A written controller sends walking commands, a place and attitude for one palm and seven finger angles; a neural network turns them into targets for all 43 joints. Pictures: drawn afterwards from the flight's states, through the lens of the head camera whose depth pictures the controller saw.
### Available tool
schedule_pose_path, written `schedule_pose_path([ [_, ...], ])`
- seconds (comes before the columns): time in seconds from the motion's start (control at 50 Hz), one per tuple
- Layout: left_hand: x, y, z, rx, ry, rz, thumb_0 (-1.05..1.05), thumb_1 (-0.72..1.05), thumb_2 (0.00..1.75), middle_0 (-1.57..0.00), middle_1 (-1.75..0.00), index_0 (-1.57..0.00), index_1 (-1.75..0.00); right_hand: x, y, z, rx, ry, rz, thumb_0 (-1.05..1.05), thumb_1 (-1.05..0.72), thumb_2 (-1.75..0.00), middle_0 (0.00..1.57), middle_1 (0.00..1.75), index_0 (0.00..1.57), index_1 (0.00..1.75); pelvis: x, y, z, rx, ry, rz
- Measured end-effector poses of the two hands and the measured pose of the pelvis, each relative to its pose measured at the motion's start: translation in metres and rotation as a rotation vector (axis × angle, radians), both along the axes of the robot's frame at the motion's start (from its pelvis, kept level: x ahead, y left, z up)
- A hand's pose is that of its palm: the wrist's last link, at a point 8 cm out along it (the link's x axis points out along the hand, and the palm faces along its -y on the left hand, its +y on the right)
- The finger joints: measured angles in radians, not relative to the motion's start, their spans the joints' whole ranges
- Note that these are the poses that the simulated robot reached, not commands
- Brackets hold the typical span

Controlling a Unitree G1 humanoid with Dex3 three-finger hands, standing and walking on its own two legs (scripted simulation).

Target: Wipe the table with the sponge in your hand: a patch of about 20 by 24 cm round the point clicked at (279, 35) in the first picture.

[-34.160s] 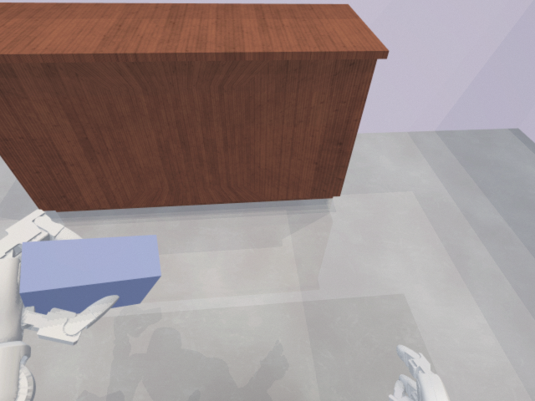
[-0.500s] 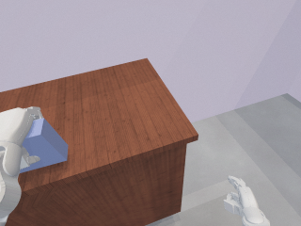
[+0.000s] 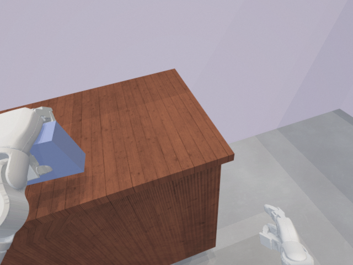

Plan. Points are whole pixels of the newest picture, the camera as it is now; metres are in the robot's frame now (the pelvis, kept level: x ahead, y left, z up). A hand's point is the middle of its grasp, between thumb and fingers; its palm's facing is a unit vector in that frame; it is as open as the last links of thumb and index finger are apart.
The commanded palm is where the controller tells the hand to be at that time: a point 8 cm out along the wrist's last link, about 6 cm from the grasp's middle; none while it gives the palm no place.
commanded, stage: lift the sponge slowly off the table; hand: left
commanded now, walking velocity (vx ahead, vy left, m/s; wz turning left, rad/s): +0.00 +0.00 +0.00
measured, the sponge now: (45, 160) +0.24 +0.32 +0.16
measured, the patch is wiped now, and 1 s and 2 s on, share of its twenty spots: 0.95 0.95 0.95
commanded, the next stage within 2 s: bring the sponge back beside the body in 0.40 s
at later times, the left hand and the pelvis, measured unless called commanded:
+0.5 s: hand (29, 135) +0.24 +0.32 +0.23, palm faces +0.20 -0.01 -0.98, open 9.2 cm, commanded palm +0.19 +0.33 +0.30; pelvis -0.01 +0.00 +0.00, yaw +0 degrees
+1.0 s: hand (41, 140) +0.24 +0.30 +0.22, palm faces +0.24 -0.06 -0.97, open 9.2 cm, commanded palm +0.18 +0.31 +0.29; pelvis +0.00 +0.00 +0.00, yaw -1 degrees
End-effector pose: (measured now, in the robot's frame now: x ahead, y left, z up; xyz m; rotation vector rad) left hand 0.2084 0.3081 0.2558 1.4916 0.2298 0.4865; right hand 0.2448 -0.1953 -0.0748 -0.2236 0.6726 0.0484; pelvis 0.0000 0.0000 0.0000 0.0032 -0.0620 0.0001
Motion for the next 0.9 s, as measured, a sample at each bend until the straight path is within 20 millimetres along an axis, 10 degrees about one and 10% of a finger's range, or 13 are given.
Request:
schedule_pose_path([
  [0.9, 0.003, -0.009, 0.013, -0.031, -0.072, -0.005, -0.02, -0.47, 1.08, -0.81, -1.4, -0.85, -1.45, 0.007, 0.008, 0.004, 0.02, -0.011, 0.016, 0.02, -0.9, -0.9, 0.2, 0.3, 0.2, 0.3, 0.001, 0.0, 0.0, 0.002, 0.003, -0.011],
])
